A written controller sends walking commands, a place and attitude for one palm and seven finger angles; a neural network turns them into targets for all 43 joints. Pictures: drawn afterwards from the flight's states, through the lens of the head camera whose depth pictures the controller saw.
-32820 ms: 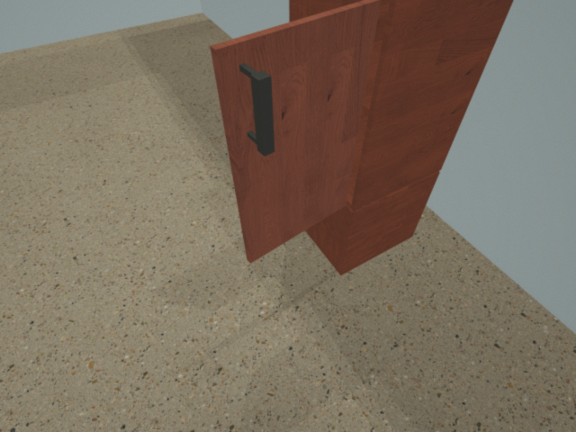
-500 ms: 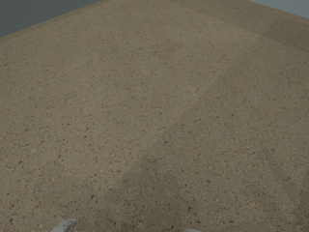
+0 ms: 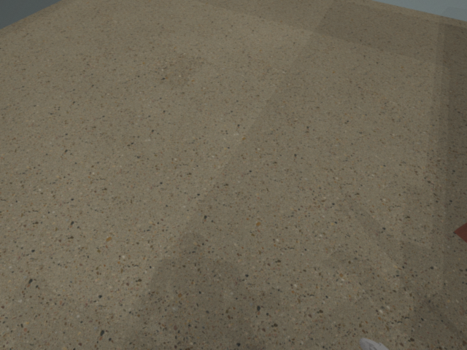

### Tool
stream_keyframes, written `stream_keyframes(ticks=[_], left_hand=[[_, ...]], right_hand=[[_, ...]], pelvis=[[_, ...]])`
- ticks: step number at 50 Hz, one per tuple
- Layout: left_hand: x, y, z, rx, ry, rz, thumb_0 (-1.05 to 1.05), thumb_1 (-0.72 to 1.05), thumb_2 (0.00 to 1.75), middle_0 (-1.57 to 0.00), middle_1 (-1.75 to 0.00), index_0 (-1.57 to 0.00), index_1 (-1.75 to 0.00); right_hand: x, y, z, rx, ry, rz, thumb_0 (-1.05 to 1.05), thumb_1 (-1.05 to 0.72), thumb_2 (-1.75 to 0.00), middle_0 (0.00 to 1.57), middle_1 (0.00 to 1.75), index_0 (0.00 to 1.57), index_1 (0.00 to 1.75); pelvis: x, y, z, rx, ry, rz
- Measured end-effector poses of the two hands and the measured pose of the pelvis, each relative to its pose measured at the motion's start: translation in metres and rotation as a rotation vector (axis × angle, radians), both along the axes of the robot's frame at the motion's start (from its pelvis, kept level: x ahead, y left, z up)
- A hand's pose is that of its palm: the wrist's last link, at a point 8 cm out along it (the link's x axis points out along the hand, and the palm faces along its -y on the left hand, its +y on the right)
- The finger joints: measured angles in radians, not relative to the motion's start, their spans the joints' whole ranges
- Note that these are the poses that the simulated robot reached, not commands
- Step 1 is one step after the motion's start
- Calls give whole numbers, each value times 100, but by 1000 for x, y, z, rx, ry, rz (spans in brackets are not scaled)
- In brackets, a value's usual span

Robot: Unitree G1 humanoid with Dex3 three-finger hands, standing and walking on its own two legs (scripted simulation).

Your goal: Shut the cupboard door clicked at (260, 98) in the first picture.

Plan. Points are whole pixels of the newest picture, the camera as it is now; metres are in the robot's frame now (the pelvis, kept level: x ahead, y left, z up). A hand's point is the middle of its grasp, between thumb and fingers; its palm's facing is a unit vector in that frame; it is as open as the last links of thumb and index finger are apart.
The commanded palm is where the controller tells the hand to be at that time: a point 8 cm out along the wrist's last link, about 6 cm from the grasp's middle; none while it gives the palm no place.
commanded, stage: turn to face it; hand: left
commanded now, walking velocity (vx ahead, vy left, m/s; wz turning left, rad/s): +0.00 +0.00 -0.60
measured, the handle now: out of the picture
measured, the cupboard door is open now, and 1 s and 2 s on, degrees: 60 60 60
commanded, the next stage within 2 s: take the last steps up to it in 1.40 s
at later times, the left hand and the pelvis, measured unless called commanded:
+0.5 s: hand (171, 322) +0.18 +0.13 -0.14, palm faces -0.27 -0.92 -0.29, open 7.4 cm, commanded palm none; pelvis +0.02 -0.04 +0.00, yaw -18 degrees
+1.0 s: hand (198, 281) +0.27 +0.10 -0.15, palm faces -0.53 -0.82 -0.23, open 7.4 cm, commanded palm none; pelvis +0.07 -0.03 +0.01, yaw -35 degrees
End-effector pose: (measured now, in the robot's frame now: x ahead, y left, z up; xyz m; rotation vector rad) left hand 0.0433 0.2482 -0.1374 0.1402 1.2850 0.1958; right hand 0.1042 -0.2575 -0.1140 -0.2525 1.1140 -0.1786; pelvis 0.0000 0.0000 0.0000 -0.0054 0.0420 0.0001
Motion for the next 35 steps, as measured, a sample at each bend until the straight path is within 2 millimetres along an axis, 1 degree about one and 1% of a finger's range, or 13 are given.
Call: stream_keyframes(ticks=[2, 4, 7, 10, 14, 16, 18, 19, 21, 24, 29, 32, 35], left_hand=[[9, 7, -7, -6, 4, -14, 0, 90, 90, -21, -30, -20, -30], [21, 11, -6, -5, 2, -45, 0, 90, 90, -21, -30, -20, -29], [43, 13, 0, -4, -13, -91, 0, 90, 90, -20, -30, -20, -29], [68, 9, 8, 2, -40, -138, 0, 91, 90, -20, -30, -20, -29], [102, -8, 16, 21, -79, -222, 0, 91, 90, -20, -30, -20, -29], [119, -20, 19, 36, -101, -268, 0, 91, 90, -20, -30, -20, -29], [134, -34, 18, 56, -134, -313, 0, 91, 90, -20, -30, -20, -29], [140, -41, 18, 65, -147, -330, 0, 91, 90, -20, -30, -20, -29], [144, -53, 22, 73, -154, -353, 0, 91, 90, -20, -30, -20, -29], [143, -65, 28, 75, -132, -373, 0, 90, 90, -20, -30, -20, -29], [143, -79, 25, 53, -71, -421, 0, 90, 90, -20, -30, -20, -29], [147, -82, 20, 33, -47, -443, 0, 90, 90, -21, -30, -20, -30], [154, -80, 12, 16, -29, -460, 0, 90, 90, -21, -30, -20, -30]], right_hand=[[-2, 5, 1, -13, -13, -9, 0, -91, -90, 20, 30, 20, 30], [-8, 9, 5, -16, -10, -19, 0, -91, -90, 20, 30, 20, 30], [-22, 11, 8, -12, 9, -50, 0, -91, -90, 20, 30, 20, 30], [-39, 8, 6, -1, 39, -93, 0, -90, -90, 20, 30, 20, 30], [-66, -6, -5, 24, 77, -173, 0, -90, -90, 20, 30, 20, 30], [-80, -17, -14, 39, 92, -220, 0, -90, -90, 20, 30, 20, 30], [-94, -31, -28, 53, 105, -265, 0, -90, -90, 20, 30, 20, 30], [-99, -37, -33, 56, 116, -287, 0, -90, -90, 20, 30, 20, 30], [-106, -47, -36, 55, 139, -324, 0, -90, -90, 20, 30, 20, 30], [-107, -55, -29, 54, 137, -360, 1, -91, -90, 20, 30, 20, 30], [-95, -62, -11, 50, 76, -396, 1, -91, -90, 20, 30, 20, 30], [-85, -61, -5, 39, 44, -415, 0, -91, -90, 20, 30, 20, 30], [-74, -58, 0, 22, 15, -435, 0, -91, -90, 20, 30, 20, 30]], pelvis=[[2, 5, -3, 1, -5, -24], [4, 6, -1, -1, -14, -57], [8, 6, 4, -17, -20, -89], [10, 3, 7, -29, -23, -122], [13, -7, 5, -28, -25, -178], [15, -16, 0, -21, -27, -208], [18, -26, -9, -6, -28, -233], [19, -30, -12, -9, -29, -246], [20, -33, -11, -9, -32, -261], [23, -38, -2, 7, -29, -297], [29, -43, 7, 27, -22, -357], [36, -41, 8, 23, -20, -390], [44, -37, 6, 15, -18, -425]])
